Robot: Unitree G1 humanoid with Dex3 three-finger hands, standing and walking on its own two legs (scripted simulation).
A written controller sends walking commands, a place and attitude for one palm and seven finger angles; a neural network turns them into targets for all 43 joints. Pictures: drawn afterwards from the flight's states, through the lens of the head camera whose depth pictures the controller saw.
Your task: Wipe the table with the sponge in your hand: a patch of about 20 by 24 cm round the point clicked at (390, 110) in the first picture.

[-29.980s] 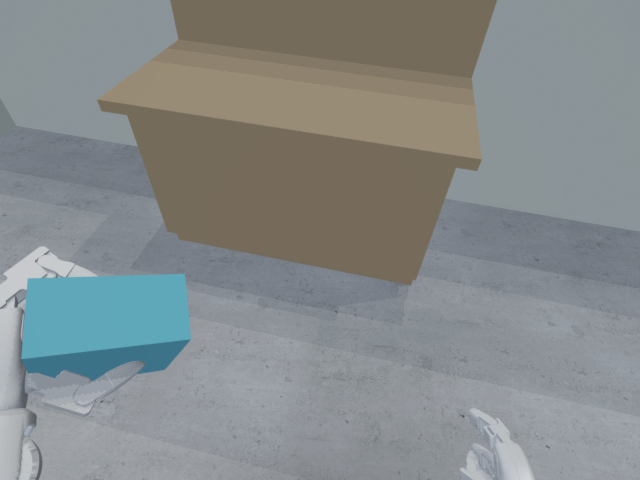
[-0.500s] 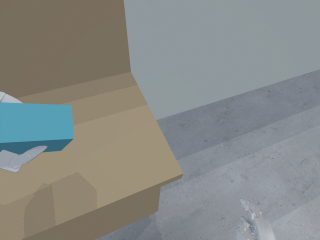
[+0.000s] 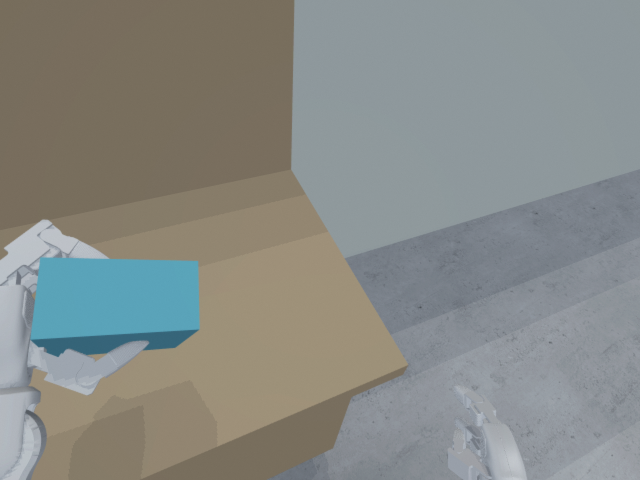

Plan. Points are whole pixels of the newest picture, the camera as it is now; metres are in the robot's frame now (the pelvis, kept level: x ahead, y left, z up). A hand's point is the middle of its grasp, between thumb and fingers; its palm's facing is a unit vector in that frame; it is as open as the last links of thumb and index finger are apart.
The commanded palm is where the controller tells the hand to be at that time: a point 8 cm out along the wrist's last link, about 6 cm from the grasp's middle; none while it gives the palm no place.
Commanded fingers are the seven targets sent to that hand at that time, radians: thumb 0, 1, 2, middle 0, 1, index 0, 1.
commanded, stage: come to a stop and stand still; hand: left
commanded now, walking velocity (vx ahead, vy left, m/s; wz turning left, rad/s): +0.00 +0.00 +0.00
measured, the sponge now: (143, 310) +0.23 +0.20 +0.14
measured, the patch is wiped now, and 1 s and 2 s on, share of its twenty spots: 0.00 0.00 0.00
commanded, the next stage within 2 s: look again from close up in 0.44 s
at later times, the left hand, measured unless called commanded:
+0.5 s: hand (66, 309) +0.22 +0.26 +0.16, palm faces +0.35 -0.86 -0.38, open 10.1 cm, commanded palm +0.16 +0.30 +0.17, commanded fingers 0.00 0.10 1.30 -1.20 -1.60 -1.20 -1.60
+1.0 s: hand (104, 314) +0.22 +0.23 +0.16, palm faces +0.36 -0.86 -0.36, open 10.1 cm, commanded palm +0.16 +0.27 +0.17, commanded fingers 0.00 0.10 1.30 -1.20 -1.60 -1.20 -1.60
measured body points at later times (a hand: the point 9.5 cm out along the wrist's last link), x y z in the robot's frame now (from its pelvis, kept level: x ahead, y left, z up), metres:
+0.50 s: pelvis +0.00 +0.02 +0.00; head +0.02 +0.04 +0.45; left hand +0.19 +0.31 +0.18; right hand +0.16 -0.20 -0.07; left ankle +0.01 +0.08 -0.74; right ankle +0.03 -0.12 -0.74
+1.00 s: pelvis +0.00 -0.01 +0.00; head +0.01 +0.01 +0.45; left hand +0.19 +0.27 +0.18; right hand +0.18 -0.24 -0.06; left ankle +0.01 +0.08 -0.74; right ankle +0.03 -0.12 -0.74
